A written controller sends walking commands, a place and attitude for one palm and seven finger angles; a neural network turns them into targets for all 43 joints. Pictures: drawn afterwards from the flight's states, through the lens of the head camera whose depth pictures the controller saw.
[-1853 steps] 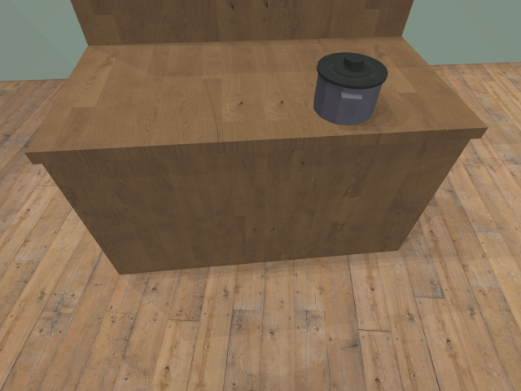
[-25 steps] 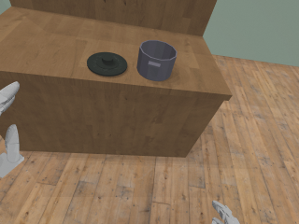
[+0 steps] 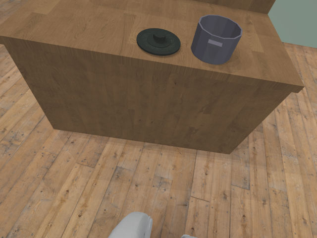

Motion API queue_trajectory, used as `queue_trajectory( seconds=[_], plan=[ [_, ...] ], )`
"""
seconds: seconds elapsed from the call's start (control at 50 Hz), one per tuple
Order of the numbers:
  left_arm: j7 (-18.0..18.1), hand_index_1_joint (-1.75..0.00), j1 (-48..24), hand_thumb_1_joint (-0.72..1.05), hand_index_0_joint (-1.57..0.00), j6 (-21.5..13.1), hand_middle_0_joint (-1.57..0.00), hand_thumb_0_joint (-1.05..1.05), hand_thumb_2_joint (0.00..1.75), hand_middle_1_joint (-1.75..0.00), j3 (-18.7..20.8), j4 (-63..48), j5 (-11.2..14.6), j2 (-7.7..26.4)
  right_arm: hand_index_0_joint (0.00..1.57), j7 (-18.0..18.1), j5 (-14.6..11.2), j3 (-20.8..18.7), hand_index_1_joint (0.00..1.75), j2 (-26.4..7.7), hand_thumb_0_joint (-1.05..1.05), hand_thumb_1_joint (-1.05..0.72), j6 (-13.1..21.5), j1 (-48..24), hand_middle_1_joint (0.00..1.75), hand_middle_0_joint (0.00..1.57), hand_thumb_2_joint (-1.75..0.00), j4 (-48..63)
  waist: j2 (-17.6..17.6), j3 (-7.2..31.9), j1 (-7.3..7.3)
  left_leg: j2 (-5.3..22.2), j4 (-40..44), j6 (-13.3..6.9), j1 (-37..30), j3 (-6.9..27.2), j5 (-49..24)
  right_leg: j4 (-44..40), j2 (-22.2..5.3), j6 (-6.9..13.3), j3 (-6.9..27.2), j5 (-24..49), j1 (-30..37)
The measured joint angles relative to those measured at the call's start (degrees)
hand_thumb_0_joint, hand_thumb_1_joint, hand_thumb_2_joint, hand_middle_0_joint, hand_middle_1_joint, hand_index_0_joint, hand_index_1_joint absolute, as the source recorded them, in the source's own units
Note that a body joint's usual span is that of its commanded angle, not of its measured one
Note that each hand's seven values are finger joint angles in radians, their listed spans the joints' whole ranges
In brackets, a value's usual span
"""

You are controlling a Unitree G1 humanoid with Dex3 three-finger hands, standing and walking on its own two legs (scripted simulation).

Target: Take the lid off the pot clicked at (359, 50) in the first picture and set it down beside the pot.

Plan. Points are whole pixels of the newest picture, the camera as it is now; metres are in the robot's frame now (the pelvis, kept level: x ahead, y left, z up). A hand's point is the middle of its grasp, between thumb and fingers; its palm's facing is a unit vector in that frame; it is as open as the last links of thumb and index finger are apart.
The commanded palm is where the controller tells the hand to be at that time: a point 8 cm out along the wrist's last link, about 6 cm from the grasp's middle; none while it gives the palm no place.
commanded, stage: stop stepping back and stand still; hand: left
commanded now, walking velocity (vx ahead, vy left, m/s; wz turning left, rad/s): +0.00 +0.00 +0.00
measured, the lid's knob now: (159, 35) +0.84 +0.08 +0.02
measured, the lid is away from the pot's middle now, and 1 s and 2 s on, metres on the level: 0.23 0.23 0.23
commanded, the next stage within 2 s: let the arm hang, fingers relaxed in 1.40 s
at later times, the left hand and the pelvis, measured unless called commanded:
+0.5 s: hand (81, 184) +0.25 +0.24 -0.13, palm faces -0.06 -0.99 -0.13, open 7.4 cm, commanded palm none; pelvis +0.09 +0.08 +0.03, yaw +2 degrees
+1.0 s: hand (61, 193) +0.22 +0.29 -0.14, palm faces +0.04 -0.96 -0.27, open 7.4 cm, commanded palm none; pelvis +0.16 +0.08 +0.03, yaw +2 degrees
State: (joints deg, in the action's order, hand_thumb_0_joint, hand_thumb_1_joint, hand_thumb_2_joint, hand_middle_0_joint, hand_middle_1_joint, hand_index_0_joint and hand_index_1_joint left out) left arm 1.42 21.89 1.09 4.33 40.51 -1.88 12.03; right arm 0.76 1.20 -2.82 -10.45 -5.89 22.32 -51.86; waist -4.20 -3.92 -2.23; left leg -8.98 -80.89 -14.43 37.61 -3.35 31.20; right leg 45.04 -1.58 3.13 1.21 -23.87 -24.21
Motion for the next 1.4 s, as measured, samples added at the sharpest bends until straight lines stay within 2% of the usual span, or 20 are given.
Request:
queue_trajectory(
  seconds=[0.02,0.06,0.08,0.1,0.14,0.16,0.22,0.3,0.5,0.56,0.62,0.68,0.74,0.88,0.92,0.96,1.12,1.22,1.34,1.4],
  plan=[
    [0.52,-0.3,1.08,1.0,-0.21,0.73,-0.21,-0.06,0.9,-0.3,0.65,2.3,-0.48,1.6,0.2,-0.21,0.24,0.05,0.3,0.36,0.01,-0.91,0.43,-0.43,0.3,0.2,-0.9,0.6,-0.28,0.56,0.7,1.31,-2.36,0.5,-0.65,2.57,-0.89,-0.54,-0.52,-1.48,-0.47,0.44,-0.15],
    [1.61,-0.3,3.32,0.98,-0.2,1.85,-0.21,-0.04,0.9,-0.3,1.67,7.44,-0.86,4.4,0.2,-0.08,0.05,0.42,0.3,1.27,0.02,-0.91,2.12,-0.84,0.3,0.2,-0.9,2.64,-2.34,2.94,1.75,5.6,10.38,24.08,-7.09,6.26,1.19,-1.28,-2.03,-2.88,0.65,0.37,-0.94],
    [1.94,-0.3,4.11,0.97,-0.2,2.21,-0.21,-0.04,0.9,-0.3,1.67,9.48,-0.81,4.98,0.2,0.05,-0.15,0.38,0.3,1.04,0.01,-0.91,3.55,-0.97,0.3,0.2,-0.9,4.0,-2.4,3.5,2.11,7.99,22.56,28.92,-12.11,7.81,-0.24,-0.6,-2.48,-2.75,1.32,-0.09,-1.52],
    [1.7,-0.3,4.47,0.96,-0.2,2.49,-0.21,-0.03,0.9,-0.3,1.42,10.91,-0.62,4.69,0.2,0.27,-0.27,0.12,0.3,0.01,0.01,-0.91,5.44,-0.93,0.3,0.2,-0.9,5.3,-0.79,3.62,2.4,9.58,31.67,25.66,-16.22,8.29,0.24,1.63,-2.36,-2.16,1.72,-1.03,-2.64],
    [0.46,-0.3,3.15,0.95,-0.2,3.26,-0.2,-0.02,0.9,-0.3,1.14,13.48,0.0,4.36,0.2,1.03,0.65,-0.53,0.3,-0.43,0.01,-0.91,7.18,-2.92,0.3,0.2,-0.9,4.55,0.97,1.39,2.46,8.08,30.97,11.86,-17.5,6.95,3.7,11.55,-1.76,-1.52,3.04,-8.7,-4.55],
    [0.11,-0.3,2.31,0.94,-0.2,3.81,-0.2,-0.01,0.9,-0.3,0.97,14.34,0.37,4.64,0.2,1.33,1.27,-0.44,0.3,0.23,0.01,-0.91,7.11,-3.75,0.3,0.2,-0.9,3.76,1.01,0.52,2.18,7.75,31.36,9.2,-18.9,6.25,3.31,17.13,-0.96,-1.52,3.24,-10.51,-5.46],
    [-0.03,-0.3,-2.48,0.93,-0.19,3.95,-0.2,0.0,0.9,-0.3,0.57,15.01,0.54,5.51,0.2,2.06,1.29,1.3,0.3,3.19,0.0,-0.91,7.23,-3.54,0.3,0.2,-0.9,2.39,0.26,-0.2,1.91,7.01,37.94,11.83,-22.66,6.53,-0.97,25.21,0.37,-2.66,0.98,-4.94,-8.62],
    [-1.07,-0.3,-9.2,0.92,-0.19,1.65,-0.2,0.01,0.9,-0.3,-1.2,12.04,1.08,3.64,0.21,2.23,0.76,1.94,0.3,4.04,0.01,-0.94,7.87,-2.68,0.3,0.2,-0.89,0.15,1.01,-0.92,1.39,6.19,48.45,10.14,-27.0,7.48,-6.11,21.58,1.54,-3.24,-0.77,2.31,-11.02],
    [-0.92,-0.3,-20.83,0.91,-0.19,0.17,-0.2,0.01,0.9,-0.3,-3.8,9.18,1.42,-1.08,0.21,2.85,-0.17,1.03,0.3,4.7,0.01,-0.92,6.96,0.54,0.3,0.2,-0.89,-2.8,2.33,-2.31,6.36,4.9,54.15,10.36,-34.95,7.53,-7.07,-5.73,3.49,-0.77,-4.6,8.93,-1.89],
    [-0.42,-0.3,-22.27,0.91,-0.2,-1.57,-0.2,0.01,0.9,-0.3,-3.44,8.4,1.22,-1.63,0.2,2.34,-1.85,0.23,0.3,5.1,0.0,-0.91,5.96,1.41,0.3,0.2,-0.9,-4.28,1.39,-3.06,6.02,3.4,34.65,14.02,-27.62,5.23,-5.6,-10.99,2.95,0.92,-4.01,12.48,3.24],
    [0.72,-0.3,-21.83,0.9,-0.2,-1.81,-0.2,0.0,0.9,-0.3,-3.11,8.56,0.68,-2.1,0.2,2.06,-2.15,-0.66,0.3,4.45,0.01,-0.91,4.35,-0.39,0.3,0.2,-0.9,-4.55,2.57,-3.91,6.2,4.7,17.84,13.76,-18.84,5.45,0.83,-11.8,3.37,0.0,-3.7,7.7,5.73],
    [1.25,-0.3,-20.91,0.9,-0.2,-0.71,-0.2,0.0,0.9,-0.3,-2.41,9.68,0.27,-1.9,0.2,1.49,-1.7,-0.94,0.3,4.4,0.01,-0.91,3.66,-2.64,0.3,0.2,-0.9,-3.23,3.08,-4.07,7.43,8.47,22.61,13.97,-14.96,5.35,0.52,-12.85,3.32,-1.24,-3.77,7.72,6.82],
    [0.94,-0.3,-19.92,0.9,-0.2,-0.19,-0.2,0.0,0.9,-0.3,-1.89,10.97,0.67,-1.74,0.2,0.74,-1.42,-0.92,0.3,4.59,0.0,-0.91,4.46,-3.72,0.3,0.2,-0.9,-2.27,2.93,-3.9,8.13,11.29,39.09,14.29,-16.05,4.63,-11.04,-10.52,2.54,-1.96,-4.17,5.68,6.59],
    [0.22,-0.3,-16.72,0.9,-0.2,1.52,-0.2,0.01,0.9,-0.3,-1.08,12.61,1.73,-1.39,0.2,1.68,0.81,-0.89,0.3,4.92,0.01,-0.93,4.83,-5.57,0.3,0.2,-0.9,-3.1,3.49,-2.47,5.38,10.48,45.01,15.22,-17.33,4.65,-12.32,6.45,3.1,-3.18,-0.63,-8.26,1.47],
    [0.09,-0.3,-15.66,0.91,-0.2,0.87,-0.2,0.01,0.9,-0.3,-1.11,12.62,1.67,-1.42,0.2,1.7,0.63,-1.1,0.3,3.87,0.02,-0.94,4.7,-6.29,0.3,0.2,-0.89,-3.16,4.79,-2.77,4.54,10.84,47.01,15.54,-17.96,5.1,-13.46,0.3,2.96,-3.31,-1.41,-5.26,3.61],
    [-0.02,-0.3,-13.51,0.91,-0.2,-0.33,-0.2,0.01,0.9,-0.3,-1.19,12.44,1.49,-0.78,0.21,1.48,-0.13,-1.47,0.3,2.99,0.02,-0.94,4.5,-6.64,0.3,0.2,-0.89,-2.91,4.73,-2.21,3.63,10.69,46.83,15.99,-17.98,4.47,-13.33,-9.4,2.27,-3.19,-1.17,7.94,6.99],
    [1.54,-0.3,-9.17,0.9,-0.2,-0.68,-0.2,0.01,0.9,-0.3,-1.47,15.71,0.32,-1.95,0.2,0.74,-1.2,-3.14,0.3,-0.83,0.01,-0.92,3.19,-11.05,0.3,0.2,-0.9,-2.97,5.96,-1.2,3.09,9.2,31.03,14.99,-14.81,4.0,-1.85,-12.99,2.7,-1.71,-1.54,1.99,11.38],
    [1.27,-0.3,-8.18,0.9,-0.2,-0.77,-0.2,0.01,0.9,-0.3,-1.71,16.2,0.8,-2.79,0.2,0.23,-1.21,-2.4,0.3,-0.35,0.01,-0.92,4.86,-12.58,0.3,0.2,-0.9,-2.4,4.13,-1.08,2.51,8.87,47.53,13.88,-20.5,2.09,-15.12,-12.3,2.26,-2.66,-1.43,1.37,12.01],
    [1.21,-0.3,-9.02,0.92,-0.2,0.53,-0.2,0.01,0.9,-0.3,-2.15,17.58,1.21,-2.31,0.2,0.89,-0.31,-0.48,0.3,2.56,0.0,-0.91,5.72,-12.24,0.3,0.2,-0.9,-2.87,1.79,-0.09,1.58,7.45,50.64,12.15,-23.36,0.66,-13.68,-4.6,0.73,-3.44,-0.39,-5.12,9.61],
    [0.71,-0.3,-9.19,0.92,-0.2,-0.39,-0.2,0.01,0.9,-0.3,-2.5,17.43,1.04,-2.15,0.2,1.07,-0.68,-0.04,0.3,3.51,0.0,-0.91,5.82,-11.52,0.3,0.2,-0.9,-3.53,2.38,0.2,1.72,7.09,51.41,12.54,-24.22,0.81,-14.37,-11.94,0.19,-3.18,0.12,4.6,11.79]
  ],
)
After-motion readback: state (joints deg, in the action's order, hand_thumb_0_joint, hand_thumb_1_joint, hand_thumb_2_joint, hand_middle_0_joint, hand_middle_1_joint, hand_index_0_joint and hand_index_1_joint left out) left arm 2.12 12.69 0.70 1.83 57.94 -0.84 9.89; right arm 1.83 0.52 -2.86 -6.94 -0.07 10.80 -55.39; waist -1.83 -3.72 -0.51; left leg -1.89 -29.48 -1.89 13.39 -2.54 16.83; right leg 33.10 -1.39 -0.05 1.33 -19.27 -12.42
